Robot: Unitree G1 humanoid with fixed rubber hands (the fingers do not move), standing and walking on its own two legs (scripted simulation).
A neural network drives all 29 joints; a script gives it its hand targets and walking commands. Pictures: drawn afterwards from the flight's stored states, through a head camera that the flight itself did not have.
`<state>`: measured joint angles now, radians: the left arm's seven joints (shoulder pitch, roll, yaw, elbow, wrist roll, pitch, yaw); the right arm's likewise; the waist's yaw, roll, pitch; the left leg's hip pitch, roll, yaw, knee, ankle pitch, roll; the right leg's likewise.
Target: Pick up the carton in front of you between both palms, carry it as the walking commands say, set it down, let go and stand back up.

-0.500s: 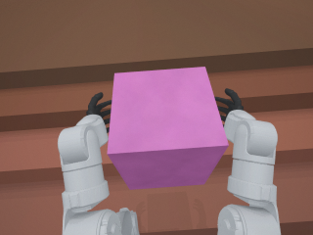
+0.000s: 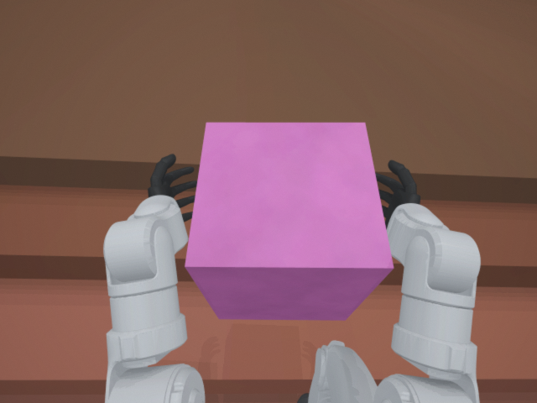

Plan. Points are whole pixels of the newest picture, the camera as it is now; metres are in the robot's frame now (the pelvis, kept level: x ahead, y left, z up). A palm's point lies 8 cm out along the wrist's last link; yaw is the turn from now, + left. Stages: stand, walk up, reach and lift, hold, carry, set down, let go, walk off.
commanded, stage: carry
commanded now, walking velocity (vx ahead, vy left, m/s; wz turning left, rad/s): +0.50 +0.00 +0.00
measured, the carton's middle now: (283, 232) +0.36 +0.00 +0.10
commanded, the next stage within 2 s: none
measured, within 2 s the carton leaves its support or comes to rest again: neither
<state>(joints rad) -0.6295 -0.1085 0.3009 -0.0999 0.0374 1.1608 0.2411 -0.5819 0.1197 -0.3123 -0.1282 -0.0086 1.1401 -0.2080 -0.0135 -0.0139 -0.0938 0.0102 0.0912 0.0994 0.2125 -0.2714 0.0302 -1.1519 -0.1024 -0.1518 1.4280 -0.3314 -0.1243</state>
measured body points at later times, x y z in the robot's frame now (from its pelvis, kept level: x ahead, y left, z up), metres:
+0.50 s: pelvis +0.29 +0.02 +0.13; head +0.29 +0.00 +0.58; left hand +0.65 +0.17 +0.31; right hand +0.65 -0.15 +0.29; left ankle +0.47 +0.15 -0.39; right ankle +0.20 -0.11 -0.62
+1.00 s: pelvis +0.58 +0.05 +0.26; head +0.58 +0.09 +0.71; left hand +0.94 +0.22 +0.42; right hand +0.93 -0.10 +0.43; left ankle +0.50 +0.15 -0.49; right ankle +0.73 -0.07 -0.22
